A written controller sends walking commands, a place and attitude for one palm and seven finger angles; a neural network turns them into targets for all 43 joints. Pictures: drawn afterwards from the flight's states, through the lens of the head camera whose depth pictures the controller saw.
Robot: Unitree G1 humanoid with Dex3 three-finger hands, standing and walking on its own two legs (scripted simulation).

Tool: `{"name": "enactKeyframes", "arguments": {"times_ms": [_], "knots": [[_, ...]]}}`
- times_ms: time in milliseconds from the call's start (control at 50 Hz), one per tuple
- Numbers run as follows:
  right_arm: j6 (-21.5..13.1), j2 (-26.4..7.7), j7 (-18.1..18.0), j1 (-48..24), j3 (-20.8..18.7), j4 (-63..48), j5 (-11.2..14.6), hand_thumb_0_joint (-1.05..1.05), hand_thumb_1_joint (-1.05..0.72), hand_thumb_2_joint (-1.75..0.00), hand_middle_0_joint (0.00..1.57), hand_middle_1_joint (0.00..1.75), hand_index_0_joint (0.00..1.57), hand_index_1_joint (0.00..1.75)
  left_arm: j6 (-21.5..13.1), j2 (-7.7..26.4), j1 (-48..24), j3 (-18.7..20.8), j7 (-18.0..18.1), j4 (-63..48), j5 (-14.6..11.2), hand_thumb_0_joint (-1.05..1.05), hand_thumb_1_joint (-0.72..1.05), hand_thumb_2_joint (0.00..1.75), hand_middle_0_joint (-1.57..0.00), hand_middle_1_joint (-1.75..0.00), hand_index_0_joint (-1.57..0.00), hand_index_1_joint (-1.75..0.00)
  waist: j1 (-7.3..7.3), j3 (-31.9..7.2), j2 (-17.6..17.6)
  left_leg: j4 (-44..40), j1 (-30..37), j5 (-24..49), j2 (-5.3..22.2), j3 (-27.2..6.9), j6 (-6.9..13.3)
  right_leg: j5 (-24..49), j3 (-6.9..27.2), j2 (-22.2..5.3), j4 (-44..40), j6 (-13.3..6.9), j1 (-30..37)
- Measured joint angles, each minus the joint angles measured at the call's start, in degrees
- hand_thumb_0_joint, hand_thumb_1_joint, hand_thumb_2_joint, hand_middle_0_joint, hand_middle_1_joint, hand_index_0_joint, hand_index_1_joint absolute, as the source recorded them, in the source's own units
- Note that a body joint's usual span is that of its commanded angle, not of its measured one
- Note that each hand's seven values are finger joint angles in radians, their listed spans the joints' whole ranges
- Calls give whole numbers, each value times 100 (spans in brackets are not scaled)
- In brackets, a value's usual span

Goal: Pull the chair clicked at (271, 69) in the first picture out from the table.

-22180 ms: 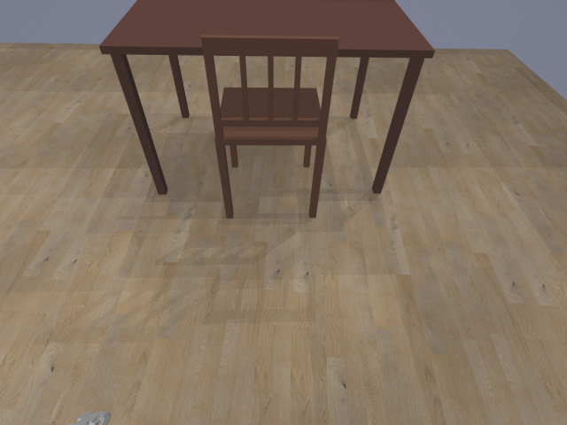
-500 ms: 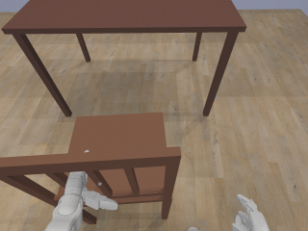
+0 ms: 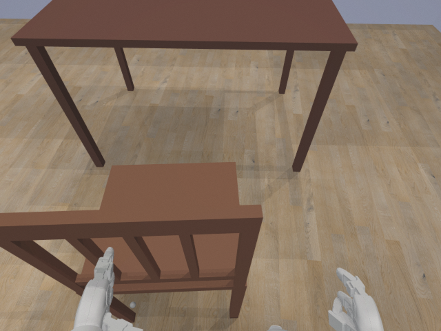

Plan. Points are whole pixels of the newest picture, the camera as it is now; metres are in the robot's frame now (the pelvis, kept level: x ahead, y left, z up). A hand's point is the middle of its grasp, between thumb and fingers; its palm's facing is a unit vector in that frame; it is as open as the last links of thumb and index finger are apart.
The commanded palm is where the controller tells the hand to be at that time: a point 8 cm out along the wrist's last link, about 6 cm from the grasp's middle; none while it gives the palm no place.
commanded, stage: draw the fingers out of the gap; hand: left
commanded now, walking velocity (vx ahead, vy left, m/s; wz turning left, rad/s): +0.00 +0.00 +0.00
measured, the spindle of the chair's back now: (144, 256) +0.27 +0.16 -0.05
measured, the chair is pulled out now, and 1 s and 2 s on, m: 0.58 0.58 0.58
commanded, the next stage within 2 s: draw the hand back to the body in 0.30 s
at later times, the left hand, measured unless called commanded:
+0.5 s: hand out of the picture +0.13 +0.15 -0.02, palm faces +0.12 -0.98 -0.13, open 17.5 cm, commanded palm +0.10 +0.21 +0.02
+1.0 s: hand (76, 315) +0.15 +0.20 +0.08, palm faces +0.11 -0.95 -0.29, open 16.8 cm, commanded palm +0.11 +0.25 +0.11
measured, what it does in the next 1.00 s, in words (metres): stands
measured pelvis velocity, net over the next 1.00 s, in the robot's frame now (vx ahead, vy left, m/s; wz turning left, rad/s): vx -0.01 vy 0.00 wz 0.01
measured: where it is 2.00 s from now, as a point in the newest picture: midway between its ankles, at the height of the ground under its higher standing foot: outside the picture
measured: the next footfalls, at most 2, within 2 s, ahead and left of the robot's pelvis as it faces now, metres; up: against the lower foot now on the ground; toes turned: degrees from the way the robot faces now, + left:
none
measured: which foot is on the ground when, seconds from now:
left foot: down 0.00-1.00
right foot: down 0.00-1.00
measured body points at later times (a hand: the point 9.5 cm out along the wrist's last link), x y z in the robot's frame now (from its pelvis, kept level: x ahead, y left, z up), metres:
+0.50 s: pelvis +0.00 +0.00 -0.01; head +0.03 -0.01 +0.44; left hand +0.12 +0.21 +0.00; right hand +0.18 -0.25 -0.08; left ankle -0.03 +0.14 -0.68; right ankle +0.02 -0.14 -0.68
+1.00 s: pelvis -0.01 +0.00 +0.00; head +0.01 -0.02 +0.45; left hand +0.14 +0.25 +0.10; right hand +0.17 -0.23 -0.08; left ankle -0.03 +0.14 -0.68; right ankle +0.02 -0.14 -0.68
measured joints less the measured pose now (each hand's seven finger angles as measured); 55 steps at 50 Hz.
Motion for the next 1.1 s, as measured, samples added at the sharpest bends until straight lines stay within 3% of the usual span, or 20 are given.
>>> {"name": "enactKeyframes", "arguments": {"times_ms": [440,540,660,740,860,940,980,1020,1100], "knots": [[-83,89,-104,19,-137,-128,46,1,-90,-90,20,30,20,30,-138,-34,1323,-161,-121,-820,64,-1,-54,20,-1,-1,-1,-1,65,-169,68,352,-270,-146,2,-73,-13,-134,-53,-3,303,-13,-229],[-299,125,-108,-5,-196,-43,71,1,-90,-90,20,30,20,30,-1052,-50,1483,-5,-367,-1109,-413,-1,-54,20,-1,-1,-1,-1,152,-167,18,587,-485,-223,0,-120,-29,-204,-85,-7,510,-24,-420],[-386,193,70,-183,-248,175,135,1,-90,-90,20,30,20,30,-2351,27,1232,349,-831,-1334,-672,-1,-54,20,-1,-1,-1,-1,209,-121,19,859,-695,-305,7,-141,-51,-270,-86,-1,763,-42,-627],[-323,249,173,-314,-262,220,189,1,-90,-90,20,30,20,30,-2677,158,1170,522,-1279,-1130,-867,-1,-54,20,-1,-1,0,0,211,-42,40,976,-761,-341,23,-103,-52,-290,-40,16,890,-43,-723],[-320,294,81,-280,-192,236,291,2,-90,-90,20,30,20,30,-2327,486,1283,705,-1469,-1269,-1125,-1,-55,20,-1,-1,-4,-2,205,99,124,749,-432,-260,44,-106,-49,-205,-58,41,644,-36,-379],[-463,292,12,-168,-153,335,325,2,-90,-90,20,30,20,30,-2362,550,1311,923,-1413,-1451,-1285,-1,-52,22,-1,-1,-6,-4,232,118,142,443,-123,-139,51,-131,-46,-93,-103,50,319,-39,-38],[-389,263,-60,-69,-146,323,262,2,-90,-90,20,30,20,30,-1976,739,1250,916,-1009,-1591,-744,-1,-48,23,-2,-2,-8,-5,342,152,159,225,157,-70,71,-116,-52,-20,-104,70,96,-37,242],[-279,217,-115,-9,-95,277,206,2,-90,-90,20,30,20,30,-1481,824,1209,878,-497,-1739,-380,-1,-44,25,-3,-3,-9,-6,375,224,209,-62,514,29,71,-103,-54,71,-109,73,-183,-28,602],[-145,157,-192,-2,6,284,127,2,-90,-90,20,30,20,30,-916,788,1022,960,147,-1758,-71,-1,-33,31,-4,-5,-9,-8,395,336,267,-668,1189,254,57,-47,-20,257,-91,64,-726,-18,1249]]}}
